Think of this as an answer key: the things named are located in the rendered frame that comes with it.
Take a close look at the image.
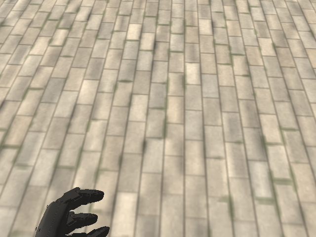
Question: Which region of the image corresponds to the robot left hand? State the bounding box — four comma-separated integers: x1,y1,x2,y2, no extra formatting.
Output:
35,187,110,237

